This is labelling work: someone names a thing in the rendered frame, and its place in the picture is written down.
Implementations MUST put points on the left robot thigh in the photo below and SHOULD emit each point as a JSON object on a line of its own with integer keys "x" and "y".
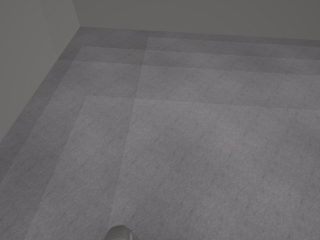
{"x": 119, "y": 232}

